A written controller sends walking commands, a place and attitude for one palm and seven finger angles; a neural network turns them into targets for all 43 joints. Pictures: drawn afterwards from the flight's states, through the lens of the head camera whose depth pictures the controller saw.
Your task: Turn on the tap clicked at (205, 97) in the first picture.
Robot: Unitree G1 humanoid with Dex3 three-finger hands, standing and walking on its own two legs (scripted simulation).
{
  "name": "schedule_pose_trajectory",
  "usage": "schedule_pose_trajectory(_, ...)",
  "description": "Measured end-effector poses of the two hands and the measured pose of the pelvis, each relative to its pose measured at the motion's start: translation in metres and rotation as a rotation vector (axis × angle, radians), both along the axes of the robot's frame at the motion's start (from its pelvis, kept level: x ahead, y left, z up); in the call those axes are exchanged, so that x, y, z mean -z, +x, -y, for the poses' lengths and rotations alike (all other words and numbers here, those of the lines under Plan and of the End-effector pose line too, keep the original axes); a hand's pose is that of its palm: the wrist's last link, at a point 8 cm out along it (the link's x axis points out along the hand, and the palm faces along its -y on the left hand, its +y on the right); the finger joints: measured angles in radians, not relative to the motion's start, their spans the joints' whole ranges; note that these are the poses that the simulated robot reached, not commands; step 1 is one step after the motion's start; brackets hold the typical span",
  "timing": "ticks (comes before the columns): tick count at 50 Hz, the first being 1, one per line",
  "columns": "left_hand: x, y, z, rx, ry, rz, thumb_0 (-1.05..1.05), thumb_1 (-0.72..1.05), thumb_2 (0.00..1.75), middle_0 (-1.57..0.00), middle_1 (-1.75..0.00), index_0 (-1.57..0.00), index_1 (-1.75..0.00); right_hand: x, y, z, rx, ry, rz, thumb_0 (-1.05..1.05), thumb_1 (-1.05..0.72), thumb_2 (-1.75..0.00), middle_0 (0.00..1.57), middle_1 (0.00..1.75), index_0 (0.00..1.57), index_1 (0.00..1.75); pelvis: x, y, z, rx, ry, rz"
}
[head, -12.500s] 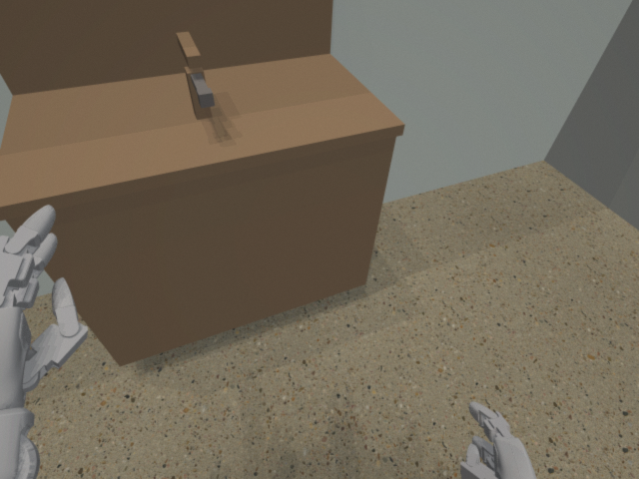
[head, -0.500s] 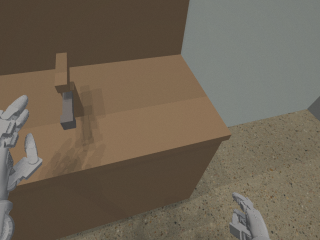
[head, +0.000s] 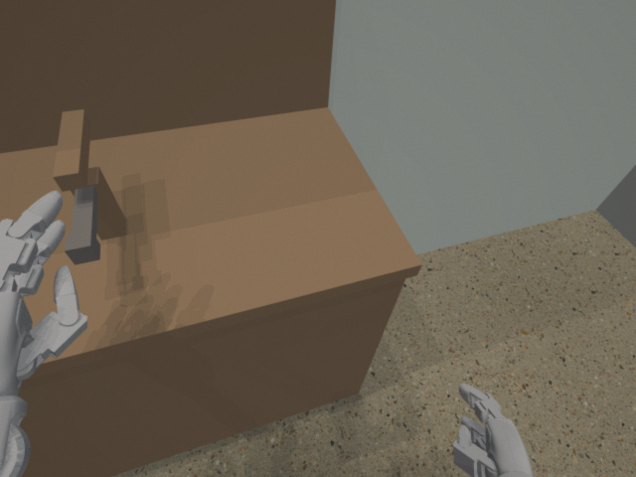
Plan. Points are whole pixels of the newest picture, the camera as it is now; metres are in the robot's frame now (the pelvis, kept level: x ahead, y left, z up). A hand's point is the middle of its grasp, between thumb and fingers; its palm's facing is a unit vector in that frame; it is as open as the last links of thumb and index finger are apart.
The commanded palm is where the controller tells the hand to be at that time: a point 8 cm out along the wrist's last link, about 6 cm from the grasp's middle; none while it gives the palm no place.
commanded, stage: shuffle to correct the standing spot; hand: left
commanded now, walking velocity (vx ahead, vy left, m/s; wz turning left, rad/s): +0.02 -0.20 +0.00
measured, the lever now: (83, 247) +0.34 +0.32 +0.09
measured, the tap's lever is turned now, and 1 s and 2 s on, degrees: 0 0 0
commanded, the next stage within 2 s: come to a stop and stand still in 0.04 s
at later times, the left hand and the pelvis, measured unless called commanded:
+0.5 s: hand (90, 333) +0.21 +0.23 +0.15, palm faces +0.35 -0.84 -0.41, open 7.4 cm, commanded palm +0.15 +0.27 +0.17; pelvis +0.00 -0.02 +0.00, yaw +2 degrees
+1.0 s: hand (5, 328) +0.20 +0.29 +0.16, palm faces +0.36 -0.85 -0.38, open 7.4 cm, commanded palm +0.15 +0.33 +0.17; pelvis +0.00 +0.05 +0.00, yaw +1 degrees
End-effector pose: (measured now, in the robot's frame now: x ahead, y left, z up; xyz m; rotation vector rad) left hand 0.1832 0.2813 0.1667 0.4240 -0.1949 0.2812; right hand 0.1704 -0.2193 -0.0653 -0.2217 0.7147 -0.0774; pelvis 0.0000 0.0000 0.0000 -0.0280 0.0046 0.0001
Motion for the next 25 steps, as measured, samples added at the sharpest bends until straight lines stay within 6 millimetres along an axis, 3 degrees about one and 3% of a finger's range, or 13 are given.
schedule_pose_trajectory(14, -0.001, 0.004, 0.032, -0.004, 0.007, -0.005, 0.01, 0.89, 0.89, -0.21, -0.30, -0.21, -0.30, 0.009, 0.002, 0.044, 0.053, -0.005, 0.000, 0.01, -0.90, -0.90, 0.20, 0.30, 0.20, 0.30, 0.006, 0.008, 0.028, -0.014, -0.002, 0.011)
schedule_pose_trajectory(19, 0.002, -0.003, 0.029, -0.034, 0.014, -0.034, 0.02, 0.89, 0.89, -0.21, -0.30, -0.21, -0.30, 0.013, 0.003, 0.045, 0.048, -0.003, -0.013, 0.01, -0.90, -0.90, 0.20, 0.30, 0.20, 0.30, 0.005, 0.008, 0.026, -0.024, 0.003, 0.016)
schedule_pose_trajectory(25, -0.002, -0.014, 0.016, -0.066, 0.025, -0.032, 0.02, 0.88, 0.89, -0.21, -0.30, -0.21, -0.30, 0.015, 0.007, 0.030, 0.019, -0.001, -0.019, 0.01, -0.90, -0.90, 0.20, 0.30, 0.20, 0.30, 0.003, 0.003, 0.017, -0.031, 0.006, 0.023)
